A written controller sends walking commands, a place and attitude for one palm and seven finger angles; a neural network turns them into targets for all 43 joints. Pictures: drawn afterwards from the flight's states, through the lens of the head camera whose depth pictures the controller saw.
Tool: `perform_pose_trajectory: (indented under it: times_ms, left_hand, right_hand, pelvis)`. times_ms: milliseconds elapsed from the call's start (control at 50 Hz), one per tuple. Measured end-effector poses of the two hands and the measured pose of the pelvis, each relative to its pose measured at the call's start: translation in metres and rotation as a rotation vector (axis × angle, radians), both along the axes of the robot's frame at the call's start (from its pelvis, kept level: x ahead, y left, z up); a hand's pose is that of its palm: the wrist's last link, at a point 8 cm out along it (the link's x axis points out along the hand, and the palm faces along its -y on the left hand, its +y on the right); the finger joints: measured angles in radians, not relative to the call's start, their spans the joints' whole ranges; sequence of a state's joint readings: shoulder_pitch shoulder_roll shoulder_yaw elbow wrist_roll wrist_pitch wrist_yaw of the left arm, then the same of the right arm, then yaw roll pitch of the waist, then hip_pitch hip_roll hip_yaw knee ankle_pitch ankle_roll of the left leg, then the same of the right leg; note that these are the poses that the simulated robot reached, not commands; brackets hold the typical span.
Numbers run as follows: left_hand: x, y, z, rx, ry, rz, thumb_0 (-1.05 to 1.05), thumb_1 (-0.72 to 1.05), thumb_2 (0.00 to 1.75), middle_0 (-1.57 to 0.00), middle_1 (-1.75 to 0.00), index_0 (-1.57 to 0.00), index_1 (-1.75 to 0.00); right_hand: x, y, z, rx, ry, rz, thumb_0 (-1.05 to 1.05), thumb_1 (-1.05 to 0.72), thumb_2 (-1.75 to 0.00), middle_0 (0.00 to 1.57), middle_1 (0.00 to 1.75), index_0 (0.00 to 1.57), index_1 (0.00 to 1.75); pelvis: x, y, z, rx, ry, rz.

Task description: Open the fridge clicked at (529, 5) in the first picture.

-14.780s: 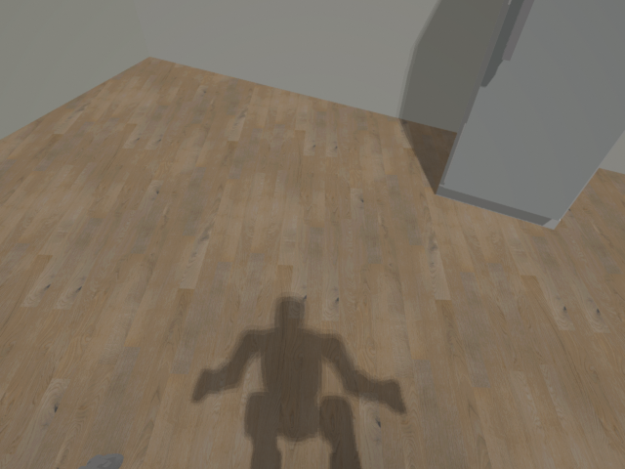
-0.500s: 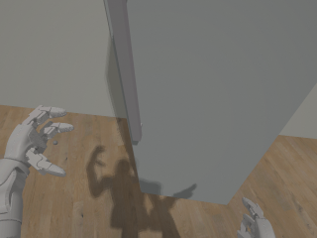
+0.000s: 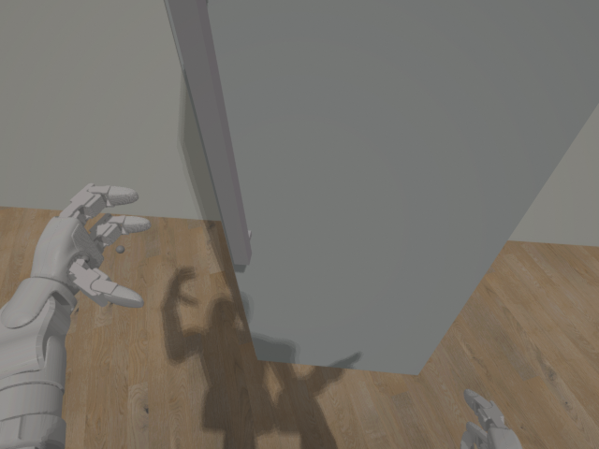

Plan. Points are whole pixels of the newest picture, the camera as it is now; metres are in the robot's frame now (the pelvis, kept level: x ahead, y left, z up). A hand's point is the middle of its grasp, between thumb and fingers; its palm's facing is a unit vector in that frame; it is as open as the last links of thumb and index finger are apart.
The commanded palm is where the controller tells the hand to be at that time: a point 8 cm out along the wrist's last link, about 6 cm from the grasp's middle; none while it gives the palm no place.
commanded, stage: move the hooked fingers beside the handle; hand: left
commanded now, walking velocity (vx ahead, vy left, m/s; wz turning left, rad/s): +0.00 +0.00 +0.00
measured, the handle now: (227, 156) +0.45 +0.13 +0.17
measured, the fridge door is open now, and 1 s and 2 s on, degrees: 0 0 0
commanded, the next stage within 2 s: feel for the door with the fingertips in 1.78 s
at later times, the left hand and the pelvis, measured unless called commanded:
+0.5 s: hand (156, 227) +0.36 +0.22 +0.12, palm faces -0.02 -1.00 -0.03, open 14.0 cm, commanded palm +0.34 +0.27 +0.11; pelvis +0.00 +0.00 +0.00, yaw +0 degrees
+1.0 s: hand (180, 211) +0.40 +0.19 +0.11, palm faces -0.03 -1.00 -0.02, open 14.0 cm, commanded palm +0.37 +0.24 +0.11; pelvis +0.00 +0.00 +0.00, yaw -1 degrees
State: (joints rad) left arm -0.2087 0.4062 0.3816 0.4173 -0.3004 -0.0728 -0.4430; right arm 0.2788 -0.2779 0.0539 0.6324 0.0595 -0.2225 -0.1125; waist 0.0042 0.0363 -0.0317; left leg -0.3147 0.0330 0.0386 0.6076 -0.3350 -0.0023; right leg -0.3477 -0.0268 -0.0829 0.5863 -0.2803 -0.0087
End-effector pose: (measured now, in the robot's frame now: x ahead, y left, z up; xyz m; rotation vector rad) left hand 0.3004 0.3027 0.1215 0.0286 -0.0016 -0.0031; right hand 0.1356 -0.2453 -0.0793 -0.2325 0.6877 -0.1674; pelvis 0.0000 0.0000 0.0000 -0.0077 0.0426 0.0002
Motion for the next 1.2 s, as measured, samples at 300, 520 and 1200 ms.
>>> perform_pose_trajectory:
  times_ms: [300, 520, 1200]
  left_hand:
    - [0.024, -0.024, -0.002, -0.009, -0.002, -0.02, -0.01, -0.5, 0.3, -0.3, -1.2, -0.3, -1.2]
    - [0.042, -0.033, -0.001, -0.004, -0.01, -0.023, -0.01, -0.5, 0.3, -0.3, -1.2, -0.3, -1.2]
    - [0.078, -0.058, -0.013, -0.017, -0.001, -0.03, -0.01, -0.5, 0.3, -0.3, -1.2, -0.3, -1.2]
  right_hand:
    - [-0.005, -0.001, -0.005, 0.016, 0.026, -0.016, 0.01, -0.91, -0.9, 0.2, 0.3, 0.2, 0.3]
    - [-0.014, -0.003, -0.011, 0.021, 0.073, -0.029, 0.01, -0.91, -0.9, 0.2, 0.3, 0.2, 0.3]
    - [-0.046, -0.006, -0.023, 0.035, 0.207, -0.082, 0.01, -0.91, -0.9, 0.2, 0.3, 0.2, 0.3]
  pelvis:
    - [0.0, -0.001, -0.001, 0.005, 0.013, -0.004]
    - [0.001, -0.002, -0.001, 0.005, 0.027, -0.006]
    - [0.002, 0.001, -0.004, 0.006, 0.059, -0.019]
